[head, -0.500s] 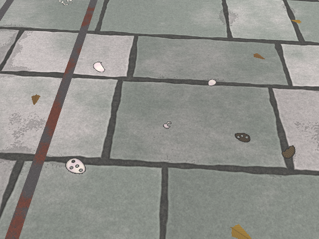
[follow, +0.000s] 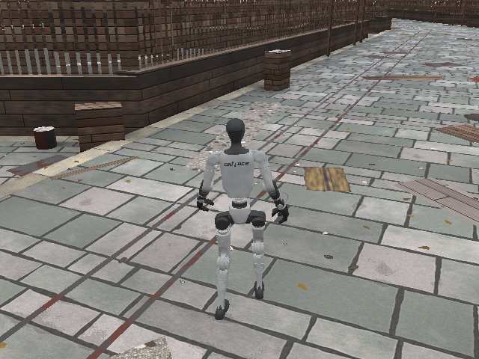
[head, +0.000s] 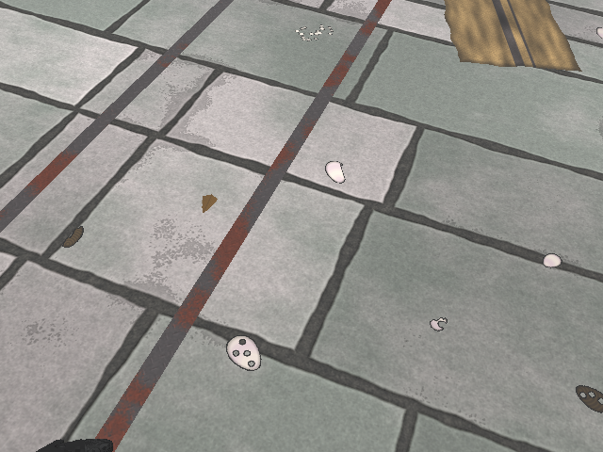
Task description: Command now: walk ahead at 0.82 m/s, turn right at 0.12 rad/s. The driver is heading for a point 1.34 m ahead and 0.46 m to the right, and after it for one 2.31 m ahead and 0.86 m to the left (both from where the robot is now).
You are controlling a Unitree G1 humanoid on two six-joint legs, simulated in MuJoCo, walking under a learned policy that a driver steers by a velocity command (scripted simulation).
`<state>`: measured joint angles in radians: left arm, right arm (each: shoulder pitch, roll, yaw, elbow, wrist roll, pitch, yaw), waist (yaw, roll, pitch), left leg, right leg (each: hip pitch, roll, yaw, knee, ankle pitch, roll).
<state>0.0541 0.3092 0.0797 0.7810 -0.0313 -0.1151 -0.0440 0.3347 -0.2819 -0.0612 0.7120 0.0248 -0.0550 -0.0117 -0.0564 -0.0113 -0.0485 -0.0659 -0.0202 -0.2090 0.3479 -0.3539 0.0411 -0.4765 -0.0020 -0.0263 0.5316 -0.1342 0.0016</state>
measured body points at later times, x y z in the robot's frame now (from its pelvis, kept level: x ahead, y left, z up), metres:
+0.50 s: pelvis +0.38 -0.09 -0.04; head +0.42 -0.12 +0.41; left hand +0.40 +0.19 -0.15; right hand +0.60 -0.39 -0.06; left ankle +0.59 -0.04 -0.75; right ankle +0.11 -0.13 -0.72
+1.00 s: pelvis +0.51 -0.20 -0.01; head +0.52 -0.25 +0.43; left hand +0.83 -0.14 -0.07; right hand +0.42 -0.49 -0.15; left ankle +0.59 -0.05 -0.68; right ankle +0.50 -0.30 -0.74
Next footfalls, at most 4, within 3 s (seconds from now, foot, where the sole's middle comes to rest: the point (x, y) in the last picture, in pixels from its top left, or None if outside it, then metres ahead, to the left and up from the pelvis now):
0.08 right None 0.15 -0.14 -0.78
0.48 left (305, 398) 0.62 -0.05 -0.78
0.86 right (433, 436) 0.53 -0.33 -0.78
1.54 left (334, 293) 0.91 -0.14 -0.78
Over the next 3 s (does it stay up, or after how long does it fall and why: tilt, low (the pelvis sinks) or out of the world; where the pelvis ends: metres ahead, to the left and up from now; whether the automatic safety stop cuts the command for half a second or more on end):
stays up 1.70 -0.31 -0.01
